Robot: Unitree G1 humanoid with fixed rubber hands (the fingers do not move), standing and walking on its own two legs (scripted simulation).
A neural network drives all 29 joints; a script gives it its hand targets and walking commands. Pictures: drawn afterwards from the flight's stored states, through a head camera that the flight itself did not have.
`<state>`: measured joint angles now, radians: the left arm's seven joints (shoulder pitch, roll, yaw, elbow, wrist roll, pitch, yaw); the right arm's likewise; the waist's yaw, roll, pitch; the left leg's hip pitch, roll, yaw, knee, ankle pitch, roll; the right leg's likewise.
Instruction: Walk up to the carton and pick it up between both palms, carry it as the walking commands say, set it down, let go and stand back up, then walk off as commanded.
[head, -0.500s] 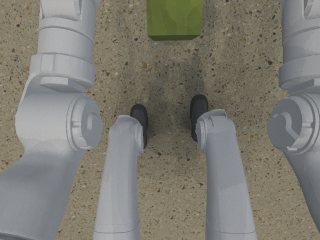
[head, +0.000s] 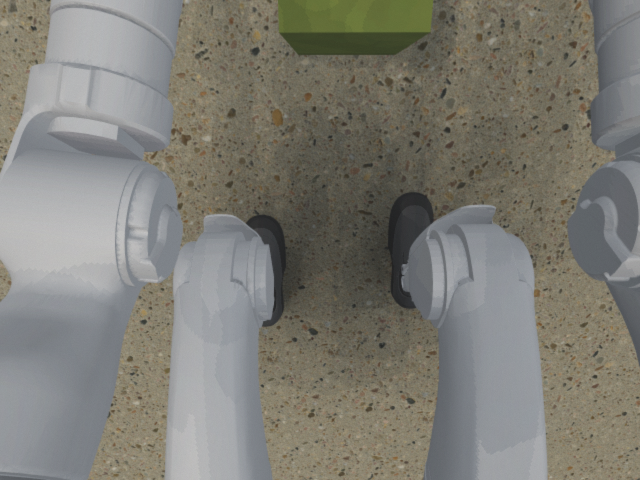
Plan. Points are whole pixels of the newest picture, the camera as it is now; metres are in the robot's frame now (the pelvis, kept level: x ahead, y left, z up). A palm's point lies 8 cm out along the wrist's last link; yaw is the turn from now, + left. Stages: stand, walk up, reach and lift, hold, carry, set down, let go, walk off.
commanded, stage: reach and lift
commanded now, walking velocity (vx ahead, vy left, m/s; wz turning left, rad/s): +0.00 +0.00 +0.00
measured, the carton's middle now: out of the picture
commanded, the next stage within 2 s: none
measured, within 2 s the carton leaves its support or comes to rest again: neither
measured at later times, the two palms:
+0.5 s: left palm out of the picture +0.59 +0.11 -0.29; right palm out of the picture +0.57 -0.20 -0.29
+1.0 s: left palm out of the picture +0.59 +0.09 -0.29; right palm out of the picture +0.58 -0.18 -0.29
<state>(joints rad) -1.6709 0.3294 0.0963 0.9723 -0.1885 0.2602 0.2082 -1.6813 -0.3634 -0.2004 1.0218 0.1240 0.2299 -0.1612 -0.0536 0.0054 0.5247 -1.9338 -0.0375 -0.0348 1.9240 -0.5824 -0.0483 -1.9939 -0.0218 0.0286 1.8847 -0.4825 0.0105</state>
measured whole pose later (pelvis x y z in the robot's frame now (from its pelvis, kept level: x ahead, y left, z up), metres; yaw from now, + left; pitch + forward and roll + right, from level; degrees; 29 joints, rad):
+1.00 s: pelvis +0.02 +0.00 -0.09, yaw +0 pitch +36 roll +0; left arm -1.64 0.28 0.03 1.10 -0.18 0.12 0.16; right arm -1.67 -0.35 -0.13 1.20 0.16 0.08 -0.10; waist -0.06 0.01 0.52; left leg -2.20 -0.07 -0.05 2.24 -0.66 -0.06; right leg -2.26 -0.03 0.03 2.19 -0.56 0.02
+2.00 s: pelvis +0.03 +0.01 -0.10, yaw +3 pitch +34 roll -1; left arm -1.57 0.17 0.21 0.97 -0.03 0.23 0.16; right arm -1.59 -0.29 -0.22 1.02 0.02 0.27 -0.05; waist -0.10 0.05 0.52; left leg -2.17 -0.13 -0.05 2.29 -0.70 -0.06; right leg -2.20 0.00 0.08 2.26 -0.65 0.07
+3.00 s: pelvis +0.00 +0.00 -0.03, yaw +2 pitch +32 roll +1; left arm -1.54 0.05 0.41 0.68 0.16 0.41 0.18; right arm -1.55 -0.11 -0.41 0.70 -0.16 0.43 -0.14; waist -0.08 0.03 0.52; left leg -1.97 -0.11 -0.07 2.02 -0.61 -0.08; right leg -2.01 0.05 0.09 1.99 -0.54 0.07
